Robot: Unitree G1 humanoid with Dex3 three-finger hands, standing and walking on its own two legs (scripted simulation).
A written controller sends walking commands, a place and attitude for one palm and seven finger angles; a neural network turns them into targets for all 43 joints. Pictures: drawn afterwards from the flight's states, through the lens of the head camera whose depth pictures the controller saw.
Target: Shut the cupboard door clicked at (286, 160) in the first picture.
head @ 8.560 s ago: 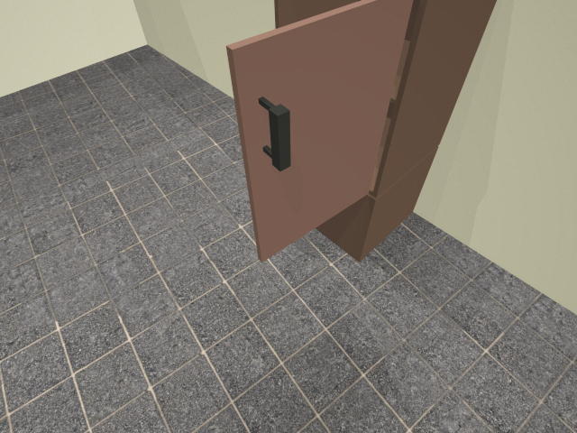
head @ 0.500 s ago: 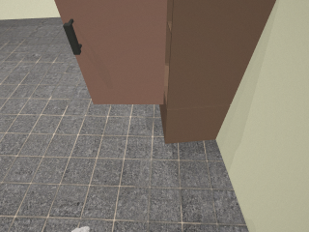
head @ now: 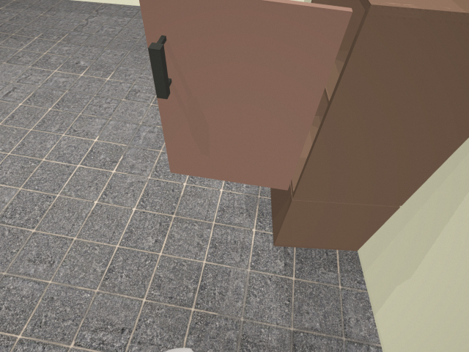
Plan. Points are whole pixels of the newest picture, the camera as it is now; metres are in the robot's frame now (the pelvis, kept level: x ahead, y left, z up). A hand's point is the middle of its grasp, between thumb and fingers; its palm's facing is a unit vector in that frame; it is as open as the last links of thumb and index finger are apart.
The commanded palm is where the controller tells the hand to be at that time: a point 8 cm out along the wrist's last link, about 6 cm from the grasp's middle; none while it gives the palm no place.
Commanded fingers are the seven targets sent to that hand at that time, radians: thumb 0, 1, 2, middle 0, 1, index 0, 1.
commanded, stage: take the last steps up to it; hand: left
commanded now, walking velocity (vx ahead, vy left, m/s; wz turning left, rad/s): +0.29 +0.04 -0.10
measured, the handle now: (163, 67) +0.67 +0.24 +0.10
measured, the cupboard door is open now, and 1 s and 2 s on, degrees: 84 84 84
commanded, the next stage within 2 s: come to a stop and stand still in 0.30 s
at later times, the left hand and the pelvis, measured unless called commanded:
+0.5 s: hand (165, 279) +0.27 +0.17 -0.15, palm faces -0.03 -0.98 -0.19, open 7.3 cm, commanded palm none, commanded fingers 0.00 0.90 0.90 -0.20 -0.30 -0.20 -0.30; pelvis +0.17 +0.00 +0.01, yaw -3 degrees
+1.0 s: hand (144, 292) +0.24 +0.21 -0.16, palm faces -0.04 -0.97 -0.25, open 7.4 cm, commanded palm none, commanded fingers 0.00 0.90 0.90 -0.20 -0.30 -0.20 -0.30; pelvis +0.18 +0.01 +0.00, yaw -5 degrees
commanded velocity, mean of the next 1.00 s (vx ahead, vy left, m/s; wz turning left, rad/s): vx -0.03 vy -0.02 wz -0.02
